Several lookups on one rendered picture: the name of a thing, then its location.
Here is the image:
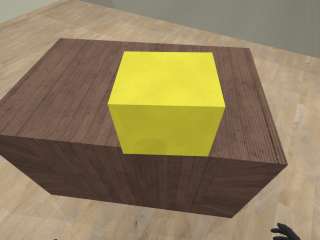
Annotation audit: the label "pedestal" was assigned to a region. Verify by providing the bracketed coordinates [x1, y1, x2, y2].
[0, 38, 288, 218]

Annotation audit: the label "robot right hand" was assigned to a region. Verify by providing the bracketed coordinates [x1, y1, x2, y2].
[270, 223, 301, 240]

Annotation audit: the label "carton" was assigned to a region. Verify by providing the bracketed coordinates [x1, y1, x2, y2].
[108, 51, 226, 157]

